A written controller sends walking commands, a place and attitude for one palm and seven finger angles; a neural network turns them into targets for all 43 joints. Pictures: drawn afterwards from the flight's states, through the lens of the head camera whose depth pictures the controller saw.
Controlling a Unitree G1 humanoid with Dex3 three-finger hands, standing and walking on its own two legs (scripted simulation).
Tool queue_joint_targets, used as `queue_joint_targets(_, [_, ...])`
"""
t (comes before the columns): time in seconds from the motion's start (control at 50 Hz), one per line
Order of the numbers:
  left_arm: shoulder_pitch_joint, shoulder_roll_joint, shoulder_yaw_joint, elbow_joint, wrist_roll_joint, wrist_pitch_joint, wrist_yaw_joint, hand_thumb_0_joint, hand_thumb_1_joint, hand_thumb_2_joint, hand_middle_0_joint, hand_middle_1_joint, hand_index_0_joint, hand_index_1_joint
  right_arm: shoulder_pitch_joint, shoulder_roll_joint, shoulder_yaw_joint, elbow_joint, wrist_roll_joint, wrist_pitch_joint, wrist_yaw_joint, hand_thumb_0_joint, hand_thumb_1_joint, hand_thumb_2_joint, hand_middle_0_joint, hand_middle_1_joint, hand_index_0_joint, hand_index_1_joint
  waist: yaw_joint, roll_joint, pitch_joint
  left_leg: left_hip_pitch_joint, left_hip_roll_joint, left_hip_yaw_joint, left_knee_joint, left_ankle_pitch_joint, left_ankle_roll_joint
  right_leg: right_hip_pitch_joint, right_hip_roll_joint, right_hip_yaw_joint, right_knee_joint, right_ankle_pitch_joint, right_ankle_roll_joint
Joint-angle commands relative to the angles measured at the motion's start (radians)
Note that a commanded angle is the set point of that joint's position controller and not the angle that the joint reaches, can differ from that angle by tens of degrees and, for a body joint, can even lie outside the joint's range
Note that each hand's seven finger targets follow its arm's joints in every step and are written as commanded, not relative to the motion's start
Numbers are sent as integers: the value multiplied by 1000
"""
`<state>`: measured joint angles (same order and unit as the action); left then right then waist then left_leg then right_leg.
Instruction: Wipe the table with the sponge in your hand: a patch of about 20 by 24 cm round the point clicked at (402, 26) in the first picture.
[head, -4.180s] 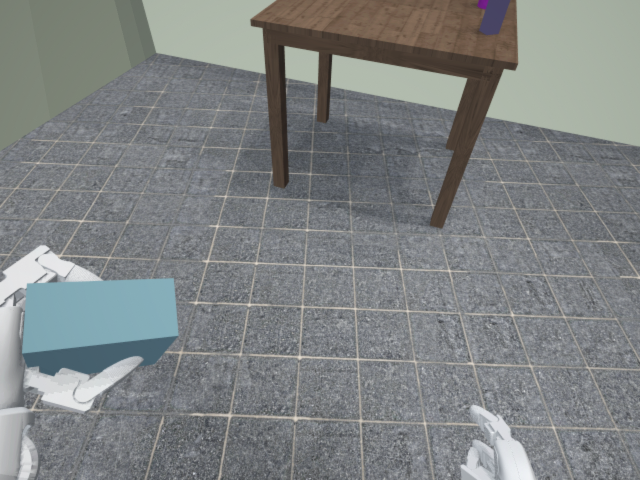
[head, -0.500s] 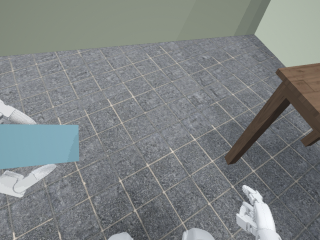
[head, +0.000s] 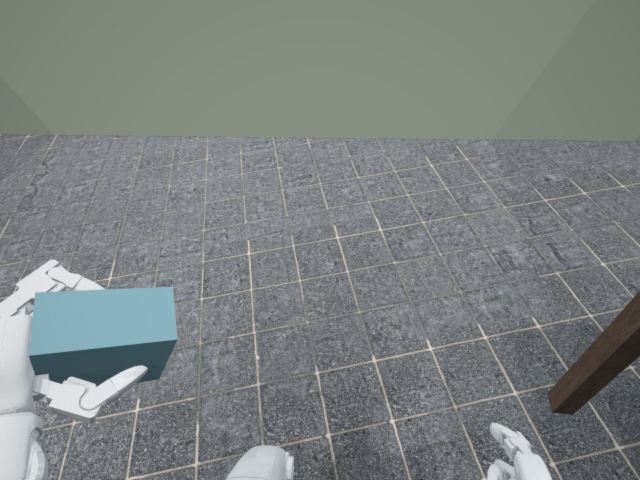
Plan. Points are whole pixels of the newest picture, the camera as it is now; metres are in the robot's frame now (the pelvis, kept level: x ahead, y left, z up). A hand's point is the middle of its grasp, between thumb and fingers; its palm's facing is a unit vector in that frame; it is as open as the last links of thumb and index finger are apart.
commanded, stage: walk to a spot facing it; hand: left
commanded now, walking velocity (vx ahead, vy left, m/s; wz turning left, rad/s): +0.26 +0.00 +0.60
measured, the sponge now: (126, 340) +0.22 +0.20 +0.14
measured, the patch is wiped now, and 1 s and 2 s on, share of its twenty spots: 0.00 0.00 0.00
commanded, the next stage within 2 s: turn to face it in 1.08 s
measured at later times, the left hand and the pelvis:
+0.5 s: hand out of the picture +0.14 +0.32 +0.16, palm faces +0.62 -0.71 -0.34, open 9.9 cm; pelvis -0.02 +0.04 -0.02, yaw +15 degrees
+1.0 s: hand out of the picture +0.18 +0.32 +0.15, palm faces +0.64 -0.64 -0.42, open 10.0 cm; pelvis +0.06 +0.03 -0.01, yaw +23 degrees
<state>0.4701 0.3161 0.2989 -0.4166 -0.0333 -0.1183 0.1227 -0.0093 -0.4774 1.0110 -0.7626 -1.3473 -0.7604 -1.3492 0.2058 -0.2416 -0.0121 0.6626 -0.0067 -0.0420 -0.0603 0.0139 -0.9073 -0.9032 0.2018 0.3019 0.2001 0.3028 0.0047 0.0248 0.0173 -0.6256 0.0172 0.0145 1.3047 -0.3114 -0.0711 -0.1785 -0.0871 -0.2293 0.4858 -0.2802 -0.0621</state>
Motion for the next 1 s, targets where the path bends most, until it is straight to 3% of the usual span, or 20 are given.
queue_joint_targets(0.0, [-126,279,173,-304,-3,-104,43,0,100,1300,-1200,-1600,-1200,-1600,-155,-68,-44,-181,-7,-60,-17,0,-900,-900,200,300,200,300,4,-93,-28,-72,50,34,-74,18,9,93,-271,163,-247,209,0])
queue_joint_targets(0.1, [-24,283,234,-304,-22,-108,65,0,100,1300,-1200,-1600,-1200,-1600,-105,-70,-59,-217,-7,-53,-17,0,-900,-900,200,300,200,300,30,-149,-98,-33,68,92,-319,-2,22,216,-299,166,-233,239,-20])
queue_joint_targets(0.26, [-16,206,180,-318,-26,-80,81,0,100,1300,-1200,-1600,-1200,-1600,-67,-68,-50,-262,-5,-51,-11,0,-900,-900,200,300,200,300,52,-234,-112,74,68,157,-596,-114,59,222,-354,141,-174,87,-70])
queue_joint_targets(0.3, [-53,197,152,-347,-26,-73,82,0,100,1300,-1200,-1600,-1200,-1600,-68,-70,-46,-263,-5,-48,-15,0,-900,-900,200,300,200,300,43,-208,-104,173,51,170,-673,-118,72,162,-349,115,-121,36,-57])
queue_joint_targets(0.34, [-145,198,125,-406,-23,-78,86,0,100,1300,-1200,-1600,-1200,-1600,-39,-67,-41,-263,-9,-52,-22,0,-900,-900,200,300,200,300,-5,-128,-145,409,5,196,-807,-48,95,11,-292,48,93,-8,-5])
queue_joint_targets(0.36, [-188,192,108,-444,-22,-93,86,0,100,1300,-1200,-1600,-1200,-1600,-21,-83,-43,-260,-5,-59,-27,0,-900,-900,200,300,200,300,-35,44,-173,587,56,75,-879,-34,144,-156,-213,0,352,-1,40])
queue_joint_targets(0.38, [-219,177,86,-486,-14,-125,80,0,100,1300,-1200,-1600,-1200,-1600,-50,-106,-43,-265,-10,-73,-22,0,-900,-900,200,300,200,300,-38,382,-132,720,304,-362,-979,169,263,-454,-40,-16,659,-303,111])
queue_joint_targets(0.4, [-246,234,101,-506,23,-152,82,0,100,1300,-1200,-1600,-1200,-1600,-56,-88,-25,-250,-17,-89,-9,0,-900,-900,200,300,200,300,-28,391,-127,748,434,-589,-1012,393,342,-565,-17,104,833,-366,93])
queue_joint_targets(0.44, [-269,289,154,-413,45,-152,53,0,100,1300,-1200,-1600,-1200,-1600,-90,-87,-35,-221,6,-97,11,0,-900,-900,200,300,200,300,-9,214,-60,512,396,-472,-1035,102,330,-544,-87,233,859,-240,91])
queue_joint_targets(0.48, [-205,279,177,-476,26,-145,50,0,100,1300,-1200,-1600,-1200,-1600,-85,-72,-42,-218,21,-97,16,0,-900,-900,200,300,200,300,-4,223,-23,418,319,-331,-1067,-64,309,-513,-84,208,817,-139,112])
queue_joint_targets(0.52, [-135,264,191,-535,10,-161,50,0,100,1300,-1200,-1600,-1200,-1600,-86,-51,-35,-211,21,-110,18,0,-900,-900,200,300,200,300,7,253,-64,416,252,-216,-1058,-17,265,-444,-59,158,706,-91,117])
queue_joint_targets(0.6, [-17,187,169,-439,-8,-165,37,0,100,1300,-1200,-1600,-1200,-1600,-65,-45,-29,-202,17,-123,23,0,-900,-900,200,300,200,300,2,244,-112,404,218,-111,-1066,39,232,-268,-8,86,396,-71,123])
queue_joint_targets(0.72, [-96,159,123,-196,5,-124,36,0,100,1300,-1200,-1600,-1200,-1600,-68,-63,-30,-173,17,-88,-9,0,-900,-900,200,300,200,300,8,118,-103,355,200,-84,-890,-76,190,-26,73,22,9,-119,121])
queue_joint_targets(0.74, [-117,164,118,-174,11,-116,37,0,100,1300,-1200,-1600,-1200,-1600,-70,-59,-27,-169,19,-80,-11,0,-900,-900,200,300,200,300,6,60,-105,284,168,-58,-791,-122,170,61,39,72,-66,-104,101])
queue_joint_targets(0.76, [-150,184,117,-176,21,-109,39,0,100,1300,-1200,-1600,-1200,-1600,-66,-37,-22,-170,23,-72,-9,0,-900,-900,200,300,200,300,5,-97,-116,156,107,12,-574,-164,141,160,-103,251,-153,-158,42])
queue_joint_targets(0.78, [-177,251,144,-188,22,-100,44,0,100,1300,-1200,-1600,-1200,-1600,-93,-21,-16,-183,24,-69,-11,0,-900,-900,200,300,200,300,19,-380,-96,-76,-12,74,-267,-260,87,259,-329,609,-242,-130,-66])
queue_joint_targets(0.8, [-213,271,159,-206,8,-98,48,0,100,1300,-1200,-1600,-1200,-1600,-144,-62,-20,-185,16,-77,-13,0,-900,-900,200,300,200,300,31,-283,-52,-156,-1,-15,-93,-248,70,228,-423,678,-268,-39,-113])
queue_joint_targets(0.84, [-218,247,152,-258,12,-125,45,0,100,1300,-1200,-1600,-1200,-1600,-128,-60,-22,-174,14,-87,-6,0,-900,-900,200,300,200,300,8,-174,-32,-95,61,-45,-54,-110,53,120,-346,534,-258,-86,-95])
queue_joint_targets(0.92, [-145,290,206,-405,9,-158,50,0,100,1300,-1200,-1600,-1200,-1600,-149,-57,-24,-186,14,-56,-3,0,-900,-900,200,300,200,300,4,-135,6,42,97,27,-264,-62,47,22,-297,230,-230,142,-74])
queue_joint_targets(0.98, [-54,287,246,-427,4,-156,71,0,100,1300,-1200,-1600,-1200,-1600,-127,-38,-33,-220,9,-58,-1,0,-900,-900,200,300,200,300,31,-146,-59,144,71,121,-526,-47,58,99,-269,162,-159,286,-73])
